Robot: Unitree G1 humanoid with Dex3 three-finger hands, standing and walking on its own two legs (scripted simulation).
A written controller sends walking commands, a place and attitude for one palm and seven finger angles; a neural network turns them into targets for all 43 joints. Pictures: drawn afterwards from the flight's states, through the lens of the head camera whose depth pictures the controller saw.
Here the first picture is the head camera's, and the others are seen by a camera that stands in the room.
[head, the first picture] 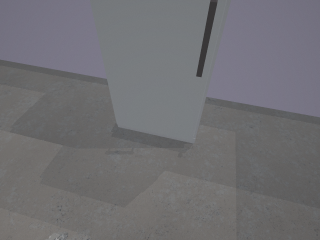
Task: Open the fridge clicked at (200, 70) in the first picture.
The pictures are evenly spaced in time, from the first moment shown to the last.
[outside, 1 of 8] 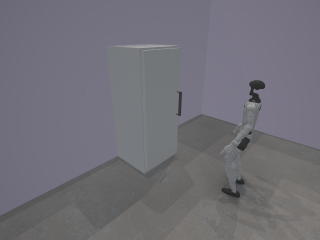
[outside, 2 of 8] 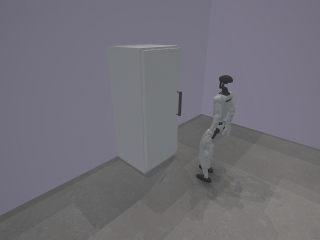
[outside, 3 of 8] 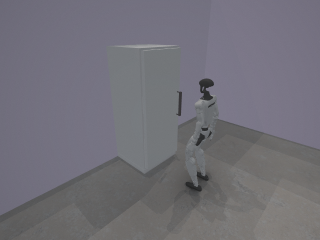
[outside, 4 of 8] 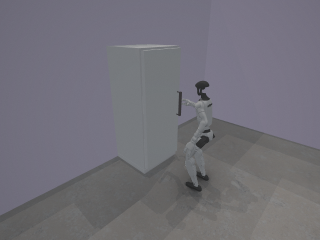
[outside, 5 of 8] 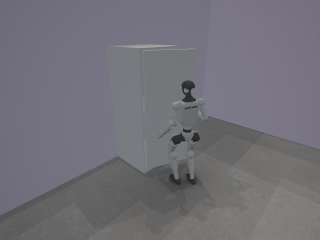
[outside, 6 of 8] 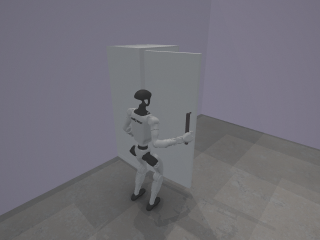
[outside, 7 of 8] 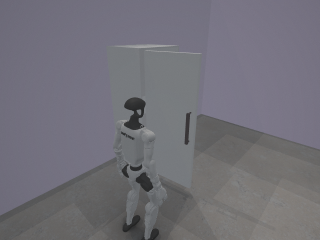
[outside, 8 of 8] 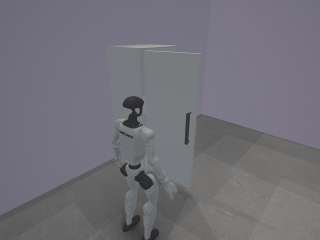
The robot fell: no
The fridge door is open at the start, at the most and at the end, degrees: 0 89 82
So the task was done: yes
